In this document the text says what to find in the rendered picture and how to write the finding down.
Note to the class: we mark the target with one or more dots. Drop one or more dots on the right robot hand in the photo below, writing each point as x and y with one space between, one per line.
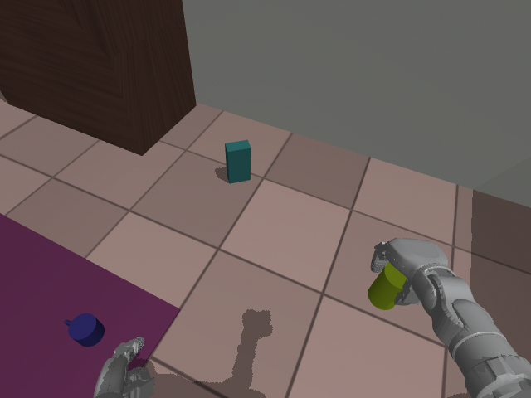
407 256

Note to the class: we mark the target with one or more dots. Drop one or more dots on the left robot hand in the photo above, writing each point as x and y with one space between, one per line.
115 377

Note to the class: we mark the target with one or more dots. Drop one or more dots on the right robot arm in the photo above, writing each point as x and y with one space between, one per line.
491 367

